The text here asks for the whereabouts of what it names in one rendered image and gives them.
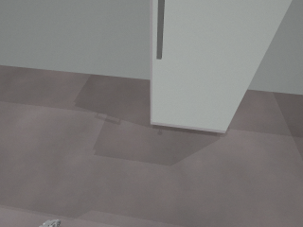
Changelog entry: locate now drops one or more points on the fridge door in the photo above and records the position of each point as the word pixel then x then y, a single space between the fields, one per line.
pixel 211 51

